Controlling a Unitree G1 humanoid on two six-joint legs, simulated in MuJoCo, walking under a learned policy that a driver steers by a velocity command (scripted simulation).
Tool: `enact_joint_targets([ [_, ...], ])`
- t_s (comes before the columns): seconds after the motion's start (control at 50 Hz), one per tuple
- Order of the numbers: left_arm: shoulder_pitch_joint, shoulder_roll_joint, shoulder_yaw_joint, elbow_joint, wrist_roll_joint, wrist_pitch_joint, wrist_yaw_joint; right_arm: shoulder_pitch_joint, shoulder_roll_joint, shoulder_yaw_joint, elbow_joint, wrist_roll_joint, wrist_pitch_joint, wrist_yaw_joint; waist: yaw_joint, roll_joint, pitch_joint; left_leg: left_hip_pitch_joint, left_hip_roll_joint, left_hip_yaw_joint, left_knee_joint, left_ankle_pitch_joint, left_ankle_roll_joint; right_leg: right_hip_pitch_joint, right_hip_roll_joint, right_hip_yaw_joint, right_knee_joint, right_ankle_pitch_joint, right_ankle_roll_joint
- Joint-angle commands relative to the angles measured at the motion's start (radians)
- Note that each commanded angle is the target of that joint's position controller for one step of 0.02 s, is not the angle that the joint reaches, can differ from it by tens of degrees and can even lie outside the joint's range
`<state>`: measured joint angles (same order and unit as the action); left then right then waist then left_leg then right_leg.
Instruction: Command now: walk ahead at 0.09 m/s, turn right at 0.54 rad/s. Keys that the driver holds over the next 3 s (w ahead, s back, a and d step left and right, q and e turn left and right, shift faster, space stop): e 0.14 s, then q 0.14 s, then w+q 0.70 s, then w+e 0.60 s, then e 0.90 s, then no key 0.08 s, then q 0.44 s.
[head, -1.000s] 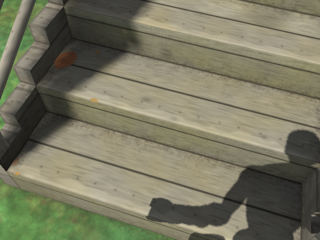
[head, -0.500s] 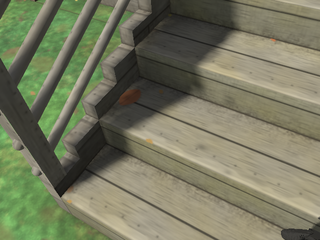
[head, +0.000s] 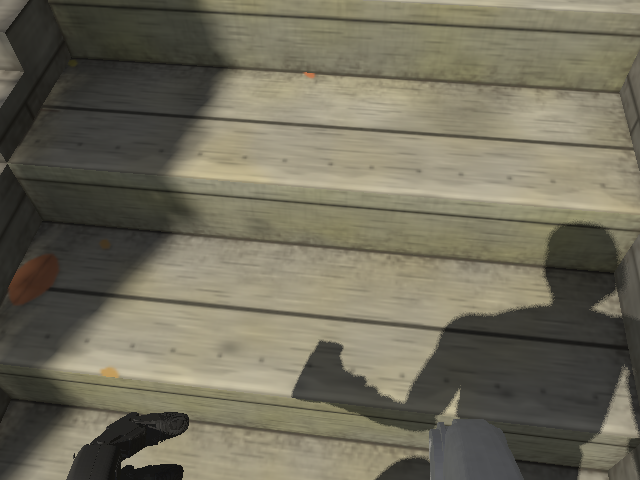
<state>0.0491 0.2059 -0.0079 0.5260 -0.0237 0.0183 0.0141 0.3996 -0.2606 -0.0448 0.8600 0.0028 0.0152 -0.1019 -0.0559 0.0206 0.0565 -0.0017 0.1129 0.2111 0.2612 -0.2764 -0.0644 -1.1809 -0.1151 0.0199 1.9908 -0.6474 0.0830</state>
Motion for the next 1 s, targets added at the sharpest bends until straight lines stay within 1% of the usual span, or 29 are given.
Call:
enact_joint_targets([
  [0.02, -0.209, -0.033, -0.044, -0.232, 0.014, -0.029, -0.041, -0.059, -0.17, -0.037, -0.062, 0.014, 0.015, -0.021, 0.058, 0.039, 0.042, -0.203, 0.135, -0.029, -0.1, 0.244, 0.182, 0.101, -0.05, -0.075, -0.411, 0.249, -0.011],
  [0.04, -0.151, -0.061, -0.06, -0.238, 0.007, -0.023, -0.044, -0.128, -0.287, -0.065, -0.082, 0.023, 0.026, -0.004, 0.125, 0.142, -0.031, -0.354, 0.142, -0.012, -0.206, 0.376, 0.211, 0.425, -0.02, -0.116, -0.618, 0.181, -0.051],
  [0.06, -0.086, 0.027, -0.023, -0.207, 0.0, -0.016, -0.033, -0.135, -0.326, -0.082, -0.098, 0.027, 0.03, 0.003, 0.135, 0.157, -0.125, -0.246, 0.148, 0.001, -0.119, 0.596, 0.214, 0.553, 0.042, -0.162, -0.731, 0.183, -0.062],
  [0.08, 0.103, 0.08, 0.021, -0.106, 0.009, -0.013, -0.033, -0.134, -0.331, -0.075, -0.091, 0.019, 0.022, 0.021, 0.209, 0.164, -0.29, -0.134, 0.14, 0.059, 0.082, 1.198, 0.202, 0.756, 0.14, -0.215, -0.695, 0.198, -0.13],
  [0.1, 0.306, 0.188, 0.054, -0.046, 0.034, -0.022, -0.043, -0.163, -0.296, -0.061, -0.132, 0.011, 0.003, 0.047, 0.283, 0.139, -0.441, -0.154, 0.115, 0.002, 0.336, 1.467, 0.15, 0.988, 0.198, -0.1, -0.804, 0.369, -0.206],
  [0.12, 0.411, 0.374, 0.111, -0.003, 0.071, -0.026, -0.026, -0.238, -0.197, -0.038, -0.207, 0.007, -0.017, 0.052, 0.305, -0.294, -0.451, -0.471, -0.029, -0.062, 0.784, 0.39, 0.002, 1.172, 0.045, 0.398, -1.184, 0.742, -0.321],
  [0.14, 0.28, 0.416, 0.114, -0.034, 0.123, -0.035, 0.002, -0.037, -0.157, -0.03, -0.125, 0.006, -0.042, 0.101, 0.16, -0.459, -0.625, -0.51, -0.189, -0.34, 1.178, -0.138, -0.006, 1.169, -0.199, 0.88, -1.474, 0.869, -0.436],
  [0.16, 0.192, 0.334, 0.093, -0.06, 0.11, -0.036, -0.008, 0.116, -0.133, -0.038, -0.009, 0.017, -0.048, 0.146, 0.115, -0.233, -0.626, -0.514, -0.16, -0.452, 1.383, -0.139, -0.023, 1.086, -0.248, 0.846, -1.514, 0.694, -0.429],
  [0.2, 0.17, 0.139, 0.046, 0.038, 0.061, -0.005, -0.037, -0.006, -0.042, -0.003, -0.025, 0.012, 0.014, 0.138, 0.088, -0.054, -0.342, -0.611, -0.086, -0.353, 1.345, -0.038, -0.018, 0.804, -0.164, 0.607, -1.51, 0.059, -0.271],
  [0.24, 0.065, 0.082, 0.034, 0.101, 0.061, -0.012, -0.032, -0.022, -0.095, -0.024, -0.029, 0.039, 0.056, 0.103, 0.025, -0.156, -0.128, -0.52, -0.084, -0.369, 1.344, 0.006, -0.025, 0.532, -0.097, 0.413, -1.501, -0.053, -0.202],
  [0.32, 0.075, 0.079, 0.041, 0.126, 0.07, -0.054, 0.003, -0.025, -0.11, -0.042, -0.035, 0.013, 0.051, 0.05, 0.016, -0.175, -0.106, -0.614, -0.165, -0.387, 1.409, 0.143, 0.011, 0.599, -0.15, 0.296, -1.523, 0.007, -0.213],
  [0.4, 0.134, 0.097, 0.057, 0.148, 0.05, -0.049, 0.046, -0.013, -0.082, -0.034, -0.061, -0.008, 0.045, 0.054, 0.006, -0.168, -0.097, -0.737, -0.162, -0.332, 1.336, 0.225, 0.019, 0.7, -0.167, 0.175, -1.591, -0.142, -0.176],
  [0.44, 0.178, 0.123, 0.068, 0.172, 0.056, -0.038, 0.066, -0.076, -0.072, -0.021, -0.123, -0.031, 0.037, 0.058, 0.027, -0.164, -0.077, -0.818, -0.122, -0.326, 1.236, 0.198, -0.02, 0.771, -0.199, 0.17, -1.624, -0.138, -0.186],
  [0.46, 0.223, 0.155, 0.092, 0.182, 0.082, -0.023, 0.076, -0.105, -0.08, -0.028, -0.13, -0.015, 0.039, 0.065, 0.064, -0.136, -0.077, -0.847, -0.129, -0.355, 1.256, 0.155, -0.039, 0.827, -0.245, 0.198, -1.614, -0.141, -0.198],
  [0.5, 0.212, 0.143, 0.088, 0.171, 0.075, -0.027, 0.071, -0.082, -0.075, -0.029, -0.149, 0.004, 0.042, 0.069, 0.051, -0.169, -0.075, -0.899, -0.108, -0.35, 1.315, 0.141, -0.059, 0.851, -0.278, 0.183, -1.634, -0.166, -0.209],
  [0.54, 0.234, 0.146, 0.091, 0.186, 0.059, -0.025, 0.072, -0.047, -0.055, -0.023, -0.166, -0.014, 0.049, 0.071, 0.037, -0.201, -0.046, -0.936, -0.085, -0.337, 1.319, 0.121, -0.063, 0.865, -0.296, 0.143, -1.684, -0.191, -0.212],
  [0.56, 0.237, 0.087, 0.072, 0.185, 0.056, -0.03, 0.079, -0.087, -0.035, -0.015, -0.186, -0.018, 0.052, 0.062, 0.049, -0.187, -0.02, -0.934, -0.104, -0.297, 1.352, 0.18, -0.049, 0.836, -0.291, 0.091, -1.679, -0.173, -0.206],
  [0.64, 0.259, 0.165, 0.096, 0.186, 0.057, -0.028, 0.074, -0.106, 0.004, 0.002, -0.214, 0.002, 0.036, 0.058, 0.046, -0.21, -0.014, -0.891, -0.034, -0.197, 1.136, 0.1, -0.033, 0.871, -0.307, -0.011, -1.717, -0.214, -0.217],
  [0.72, 0.201, 0.186, 0.103, 0.204, -0.005, -0.059, 0.049, -0.009, -0.014, 0.003, -0.22, 0.019, 0.055, 0.081, -0.001, -0.197, 0.015, -0.502, -0.052, -0.057, 0.65, -0.11, 0.099, 0.803, -0.275, -0.158, -1.776, -0.232, -0.183],
  [0.74, 0.125, 0.222, 0.112, 0.207, -0.014, -0.069, 0.037, 0.031, -0.026, -0.007, -0.225, 0.015, 0.038, 0.101, -0.05, -0.211, 0.012, -0.401, -0.01, -0.088, 0.609, -0.087, 0.135, 0.787, -0.333, -0.131, -1.8, -0.185, -0.203],
  [0.78, 0.078, 0.123, 0.084, 0.229, -0.03, -0.066, 0.02, 0.274, -0.037, -0.037, -0.101, 0.021, 0.013, 0.099, -0.131, -0.022, -0.022, -0.177, -0.084, -0.036, 0.325, -0.038, 0.206, 0.789, -0.205, -0.239, -1.442, -0.039, -0.188],
  [0.8, 0.082, 0.056, 0.06, 0.214, 0.011, -0.069, 0.017, 0.343, -0.11, -0.069, -0.067, -0.034, 0.006, 0.113, -0.145, 0.19, -0.018, -0.07, -0.106, -0.144, 0.3, 0.003, 0.223, 0.622, -0.119, -0.282, -0.984, 0.005, -0.167],
  [0.82, 0.043, -0.012, 0.037, 0.162, 0.048, -0.087, -0.002, 0.209, -0.134, -0.046, -0.127, -0.063, -0.009, 0.125, -0.037, 0.369, 0.06, -0.184, -0.004, -0.496, 0.226, 0.037, 0.212, 0.392, -0.024, -0.156, -0.533, 0.073, -0.12],
  [0.84, 0.139, 0.081, 0.069, 0.126, 0.006, -0.111, -0.013, 0.183, -0.137, -0.04, -0.192, -0.043, -0.041, 0.121, 0.008, 0.414, -0.127, -0.09, 0.147, -1.086, -0.103, -0.555, 0.317, 0.291, 0.068, 0.093, -0.344, 0.22, -0.094],
  [0.86, 0.117, 0.115, 0.074, 0.107, -0.048, -0.128, -0.027, 0.127, -0.073, -0.023, -0.187, -0.011, -0.051, 0.11, 0.034, 0.28, -0.056, -0.08, 0.221, -1.15, -0.209, -0.741, 0.329, 0.168, 0.054, 0.109, -0.233, 0.358, -0.075],
  [0.9, 0.033, 0.056, 0.049, 0.121, -0.022, -0.136, -0.033, 0.147, -0.045, -0.015, -0.167, 0.006, -0.065, 0.087, 0.003, 0.135, 0.022, -0.09, 0.186, -0.924, -0.097, -0.585, 0.257, 0.018, 0.016, 0.056, -0.252, 0.482, -0.076],
  [0.92, 0.015, 0.049, 0.046, 0.116, 0.001, -0.138, -0.021, 0.141, -0.02, -0.003, -0.159, -0.033, -0.065, 0.087, 0.022, 0.116, 0.019, -0.122, 0.129, -0.834, -0.036, -0.453, 0.263, 0.049, 0.025, 0.052, -0.27, 0.516, -0.099],
  [0.94, -0.005, 0.041, 0.044, 0.12, 0.022, -0.134, -0.04, 0.159, 0.005, 0.002, -0.14, -0.036, -0.06, 0.081, 0.012, 0.063, -0.011, -0.124, 0.092, -0.757, -0.026, -0.375, 0.266, 0.049, 0.048, 0.024, -0.193, 0.545, -0.104],
  [1.0, 0.042, -0.064, 0.012, 0.131, 0.014, -0.127, -0.055, 0.265, 0.044, 0.026, -0.059, -0.045, -0.056, 0.08, 0.02, 0.06, -0.009, -0.071, 0.069, -0.678, 0.048, -0.173, 0.252, -0.181, 0.067, 0.002, 0.191, 0.491, -0.158],
])
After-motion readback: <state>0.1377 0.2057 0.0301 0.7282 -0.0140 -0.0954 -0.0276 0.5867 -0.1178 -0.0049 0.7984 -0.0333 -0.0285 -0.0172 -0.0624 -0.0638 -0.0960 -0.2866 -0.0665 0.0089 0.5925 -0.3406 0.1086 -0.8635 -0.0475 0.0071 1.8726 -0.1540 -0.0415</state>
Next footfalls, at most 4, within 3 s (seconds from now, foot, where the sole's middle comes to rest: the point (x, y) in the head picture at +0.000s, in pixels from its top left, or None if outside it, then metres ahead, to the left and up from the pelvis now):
0.10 right None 0.23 -0.19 -0.62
0.80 left None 0.28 0.10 -0.62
1.30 right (273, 330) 0.60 0.09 -0.46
1.84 left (123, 125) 0.96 0.35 -0.29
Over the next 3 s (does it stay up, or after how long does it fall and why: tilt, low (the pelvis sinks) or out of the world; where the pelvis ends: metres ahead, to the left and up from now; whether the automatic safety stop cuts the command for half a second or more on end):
stays up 0.87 0.13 0.45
